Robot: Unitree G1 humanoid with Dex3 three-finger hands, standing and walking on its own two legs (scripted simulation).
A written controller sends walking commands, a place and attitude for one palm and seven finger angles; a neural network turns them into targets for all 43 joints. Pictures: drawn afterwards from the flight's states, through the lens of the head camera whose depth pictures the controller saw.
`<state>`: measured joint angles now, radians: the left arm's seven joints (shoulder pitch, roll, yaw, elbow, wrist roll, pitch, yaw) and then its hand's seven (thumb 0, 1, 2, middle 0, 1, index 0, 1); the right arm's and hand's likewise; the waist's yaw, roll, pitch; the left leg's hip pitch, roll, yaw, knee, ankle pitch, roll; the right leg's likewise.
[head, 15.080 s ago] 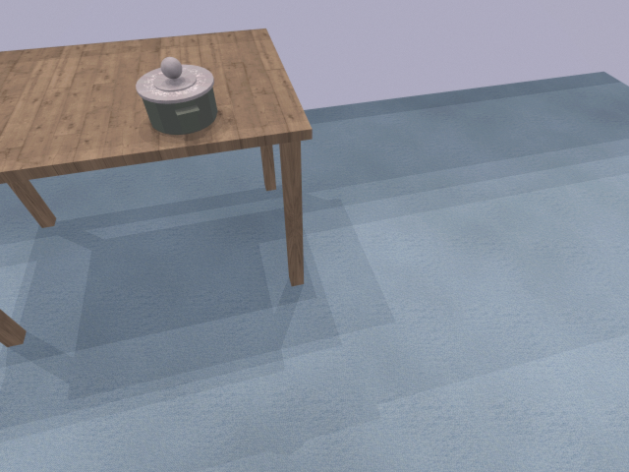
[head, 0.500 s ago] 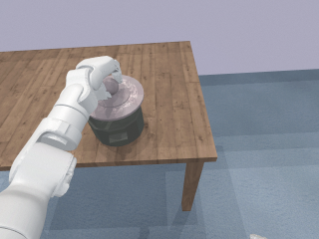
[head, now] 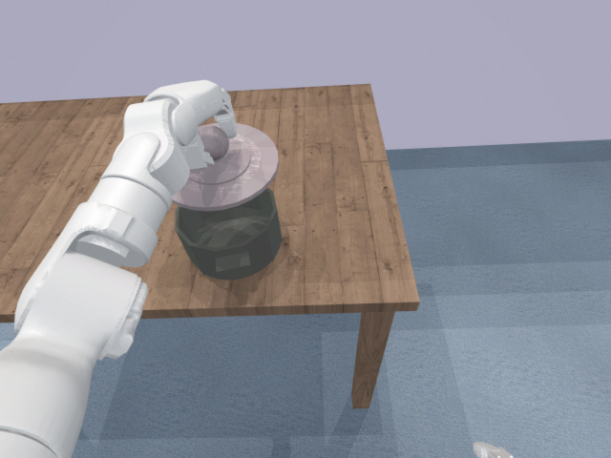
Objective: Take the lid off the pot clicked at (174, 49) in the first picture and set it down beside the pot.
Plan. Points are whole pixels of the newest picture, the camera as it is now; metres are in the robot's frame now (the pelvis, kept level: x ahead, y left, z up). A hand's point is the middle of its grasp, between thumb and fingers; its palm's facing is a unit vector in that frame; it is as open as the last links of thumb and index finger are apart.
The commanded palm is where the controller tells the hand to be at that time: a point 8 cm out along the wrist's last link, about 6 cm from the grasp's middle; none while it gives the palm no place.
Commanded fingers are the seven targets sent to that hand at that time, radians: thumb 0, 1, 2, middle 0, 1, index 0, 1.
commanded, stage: lift the lid straight up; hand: left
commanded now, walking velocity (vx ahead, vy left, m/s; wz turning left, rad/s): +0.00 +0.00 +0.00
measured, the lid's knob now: (211, 143) +0.50 +0.13 +0.16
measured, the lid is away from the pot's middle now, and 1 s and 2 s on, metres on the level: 0.01 0.02 0.14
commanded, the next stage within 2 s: move the lid sideways beside the pot in 0.70 s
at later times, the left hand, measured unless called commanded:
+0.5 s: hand (179, 120) +0.47 +0.15 +0.22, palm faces -0.27 -0.10 -0.96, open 8.1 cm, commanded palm +0.47 +0.15 +0.30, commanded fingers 0.00 0.65 1.00 -0.97 -1.13 -0.74 -1.04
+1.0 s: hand (181, 111) +0.48 +0.14 +0.23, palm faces -0.25 -0.09 -0.96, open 8.1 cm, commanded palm +0.46 +0.17 +0.30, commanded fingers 0.00 0.65 1.00 -0.97 -1.13 -0.74 -1.04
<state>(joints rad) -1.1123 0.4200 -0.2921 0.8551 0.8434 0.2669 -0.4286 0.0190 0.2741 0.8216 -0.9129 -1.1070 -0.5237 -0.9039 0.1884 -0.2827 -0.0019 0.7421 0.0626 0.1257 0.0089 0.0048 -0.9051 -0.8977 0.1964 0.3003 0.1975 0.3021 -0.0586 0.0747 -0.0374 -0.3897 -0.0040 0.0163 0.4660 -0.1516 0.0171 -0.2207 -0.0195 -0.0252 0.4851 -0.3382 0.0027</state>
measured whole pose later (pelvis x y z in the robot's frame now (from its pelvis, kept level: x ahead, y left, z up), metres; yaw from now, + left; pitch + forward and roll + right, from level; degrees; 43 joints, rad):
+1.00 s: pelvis +0.00 +0.01 +0.00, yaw +0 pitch +5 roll +0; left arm -1.23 0.46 -0.24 0.90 0.89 0.25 -0.49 0.03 0.29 0.83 -0.93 -1.11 -0.52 -0.90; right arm 0.22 -0.29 0.00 0.74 0.06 0.11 0.01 0.00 -0.90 -0.90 0.20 0.30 0.20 0.30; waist -0.07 0.07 -0.04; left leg -0.38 -0.01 0.03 0.43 -0.13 0.03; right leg -0.21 -0.03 -0.01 0.45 -0.32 0.01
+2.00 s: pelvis -0.01 +0.02 +0.00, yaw +1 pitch +6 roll -2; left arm -1.24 0.70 -0.20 0.94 0.92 0.11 -0.58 0.04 0.29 0.83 -0.94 -1.12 -0.51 -0.90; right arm 0.25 -0.30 -0.01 0.73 0.08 0.15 0.00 0.00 -0.90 -0.90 0.20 0.30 0.20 0.30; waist -0.07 0.05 0.00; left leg -0.45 -0.01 0.00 0.48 -0.13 0.05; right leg -0.24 -0.02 -0.04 0.43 -0.29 0.02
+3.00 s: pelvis +0.00 +0.02 +0.00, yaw +0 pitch +8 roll -2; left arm -1.27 0.90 -0.11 1.08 0.96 0.04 -0.61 0.04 0.30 0.83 -0.94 -1.12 -0.51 -0.90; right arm 0.25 -0.32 0.01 0.74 0.10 0.16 -0.03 0.00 -0.90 -0.90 0.20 0.30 0.20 0.30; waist -0.09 0.04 0.01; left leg -0.50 0.01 -0.01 0.53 -0.16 0.03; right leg -0.27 0.00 -0.04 0.43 -0.30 0.02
